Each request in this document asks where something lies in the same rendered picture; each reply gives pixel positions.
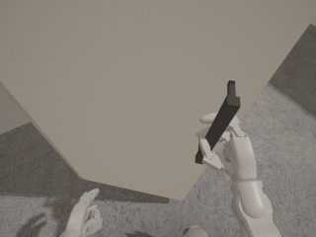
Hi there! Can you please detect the right robot forearm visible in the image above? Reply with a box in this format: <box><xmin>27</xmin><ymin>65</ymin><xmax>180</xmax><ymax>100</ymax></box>
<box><xmin>230</xmin><ymin>179</ymin><xmax>281</xmax><ymax>237</ymax></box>

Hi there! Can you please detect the handle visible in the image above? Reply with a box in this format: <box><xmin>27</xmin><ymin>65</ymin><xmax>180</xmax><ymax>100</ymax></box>
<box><xmin>195</xmin><ymin>80</ymin><xmax>241</xmax><ymax>165</ymax></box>

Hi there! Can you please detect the right robot hand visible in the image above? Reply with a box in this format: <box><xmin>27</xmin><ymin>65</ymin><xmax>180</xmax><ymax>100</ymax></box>
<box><xmin>196</xmin><ymin>112</ymin><xmax>257</xmax><ymax>183</ymax></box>

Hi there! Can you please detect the left robot hand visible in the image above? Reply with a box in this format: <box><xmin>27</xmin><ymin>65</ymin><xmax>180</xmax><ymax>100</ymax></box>
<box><xmin>65</xmin><ymin>188</ymin><xmax>103</xmax><ymax>237</ymax></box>

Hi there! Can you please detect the fridge door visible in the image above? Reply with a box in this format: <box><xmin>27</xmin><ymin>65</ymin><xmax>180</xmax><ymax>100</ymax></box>
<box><xmin>0</xmin><ymin>0</ymin><xmax>316</xmax><ymax>201</ymax></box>

